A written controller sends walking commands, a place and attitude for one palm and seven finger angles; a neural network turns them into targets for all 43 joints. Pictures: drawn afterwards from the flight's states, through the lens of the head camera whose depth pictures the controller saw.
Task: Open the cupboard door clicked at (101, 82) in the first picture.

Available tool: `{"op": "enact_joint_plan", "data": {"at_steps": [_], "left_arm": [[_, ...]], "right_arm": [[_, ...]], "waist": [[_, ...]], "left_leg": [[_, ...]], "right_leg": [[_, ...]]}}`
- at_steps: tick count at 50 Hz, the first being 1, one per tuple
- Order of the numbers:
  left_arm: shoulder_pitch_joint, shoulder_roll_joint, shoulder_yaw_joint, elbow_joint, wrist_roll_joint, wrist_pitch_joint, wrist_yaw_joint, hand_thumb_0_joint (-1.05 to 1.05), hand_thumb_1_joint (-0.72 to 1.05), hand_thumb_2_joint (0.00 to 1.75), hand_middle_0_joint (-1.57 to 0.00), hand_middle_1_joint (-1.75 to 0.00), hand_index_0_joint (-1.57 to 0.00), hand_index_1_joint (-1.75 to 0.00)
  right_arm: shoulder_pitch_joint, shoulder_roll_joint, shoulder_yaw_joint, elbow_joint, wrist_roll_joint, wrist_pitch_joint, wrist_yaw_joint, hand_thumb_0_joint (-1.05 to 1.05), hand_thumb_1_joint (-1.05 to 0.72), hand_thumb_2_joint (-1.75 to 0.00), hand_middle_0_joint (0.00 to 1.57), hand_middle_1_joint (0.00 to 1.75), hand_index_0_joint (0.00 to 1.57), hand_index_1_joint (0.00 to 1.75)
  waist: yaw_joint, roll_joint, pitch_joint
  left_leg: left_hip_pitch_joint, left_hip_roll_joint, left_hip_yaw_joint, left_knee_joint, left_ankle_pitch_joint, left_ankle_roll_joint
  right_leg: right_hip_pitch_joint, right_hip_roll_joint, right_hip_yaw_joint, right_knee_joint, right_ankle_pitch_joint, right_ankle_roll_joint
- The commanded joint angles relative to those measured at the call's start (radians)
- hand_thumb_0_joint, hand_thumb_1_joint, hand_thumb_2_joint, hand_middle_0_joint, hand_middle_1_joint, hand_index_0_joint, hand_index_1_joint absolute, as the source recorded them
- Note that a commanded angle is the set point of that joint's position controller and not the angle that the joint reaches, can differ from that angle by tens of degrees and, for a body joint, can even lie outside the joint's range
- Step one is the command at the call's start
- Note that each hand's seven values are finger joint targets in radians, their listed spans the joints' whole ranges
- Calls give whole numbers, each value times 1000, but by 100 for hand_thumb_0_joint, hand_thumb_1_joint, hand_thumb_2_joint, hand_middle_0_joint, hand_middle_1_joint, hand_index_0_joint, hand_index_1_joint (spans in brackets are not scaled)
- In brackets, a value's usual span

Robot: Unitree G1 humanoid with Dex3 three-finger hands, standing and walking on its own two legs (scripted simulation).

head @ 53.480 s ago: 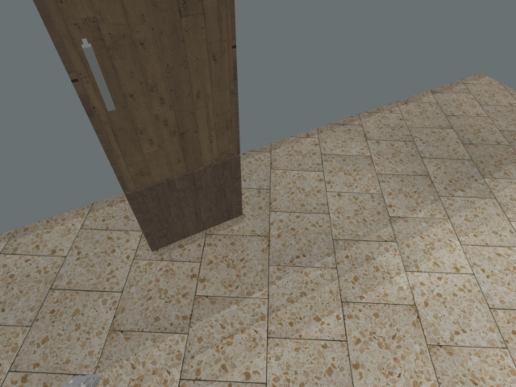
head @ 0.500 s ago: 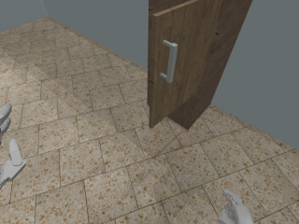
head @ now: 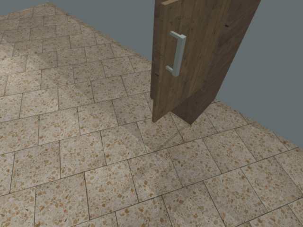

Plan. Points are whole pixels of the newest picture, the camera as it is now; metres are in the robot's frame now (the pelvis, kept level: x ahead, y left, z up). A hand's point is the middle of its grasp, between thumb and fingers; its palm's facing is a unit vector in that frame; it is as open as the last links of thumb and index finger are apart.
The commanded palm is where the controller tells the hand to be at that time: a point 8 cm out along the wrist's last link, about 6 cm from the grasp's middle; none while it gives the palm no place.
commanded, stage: let the arm hang, fingers relaxed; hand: left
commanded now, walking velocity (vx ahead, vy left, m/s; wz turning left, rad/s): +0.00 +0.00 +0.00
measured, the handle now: (174, 54) +0.66 -0.04 +0.08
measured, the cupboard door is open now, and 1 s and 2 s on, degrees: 84 84 84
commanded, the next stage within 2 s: look to check the result in 0.66 s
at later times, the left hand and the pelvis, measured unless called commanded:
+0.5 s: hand out of the picture +0.03 +0.18 -0.17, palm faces +0.00 -0.98 -0.21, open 7.3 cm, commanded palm none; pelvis +0.01 +0.00 +0.00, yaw -1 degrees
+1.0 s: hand out of the picture +0.04 +0.19 -0.17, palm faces +0.00 -0.97 -0.23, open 7.3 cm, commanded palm none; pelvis +0.03 +0.00 +0.01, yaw -1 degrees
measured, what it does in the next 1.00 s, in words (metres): stands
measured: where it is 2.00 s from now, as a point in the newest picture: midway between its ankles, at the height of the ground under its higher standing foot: outside the picture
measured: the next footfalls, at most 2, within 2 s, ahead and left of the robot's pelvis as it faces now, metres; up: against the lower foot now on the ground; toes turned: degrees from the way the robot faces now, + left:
none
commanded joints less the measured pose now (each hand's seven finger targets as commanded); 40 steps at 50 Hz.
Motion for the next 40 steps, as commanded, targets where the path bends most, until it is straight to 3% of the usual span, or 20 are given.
{"op": "enact_joint_plan", "data": {"at_steps": [1, 10, 18, 23, 40], "left_arm": [[14, 120, 27, -6, -6, -36, 7, 0, 90, 90, -20, -30, -20, -30], [45, 78, 21, 43, -6, -37, 16, 0, 90, 90, -20, -30, -20, -30], [40, 62, 23, 40, -3, -37, 20, 0, 90, 90, -20, -30, -20, -30], [26, 64, 27, 35, -4, -40, 19, 0, 90, 90, -20, -30, -20, -30], [-7, 101, 32, 36, -5, -49, 12, 0, 90, 90, -20, -30, -20, -30]], "right_arm": [[19, -98, -23, -32, 5, -29, -13, 0, -90, -90, 20, 30, 20, 30], [71, -53, -20, 22, 6, -32, -20, 0, -90, -90, 20, 30, 20, 30], [61, -26, -15, 42, 3, -34, -18, 0, -90, -90, 20, 30, 20, 30], [50, -28, -14, 42, 3, -43, -19, 0, -90, -90, 20, 30, 20, 30], [3, -79, -21, 38, 4, -46, -23, 0, -90, -90, 20, 30, 20, 30]], "waist": [[-2, 76, -62], [-6, -10, -32], [-5, 7, 6], [-2, 24, -13], [-6, 29, -31]], "left_leg": [[-11, 107, -120, -140, -73, 0], [23, 109, -99, -142, -16, 4], [14, 104, -97, -154, -13, 1], [27, 108, -98, -158, 45, 0], [84, 113, -93, -159, 94, -2]], "right_leg": [[38, -98, 116, -113, -65, -38], [16, -99, 108, -110, -42, -31], [1, -96, 109, -105, -39, -25], [32, -99, 107, -99, 10, -22], [54, -106, 112, -132, 51, -28]]}}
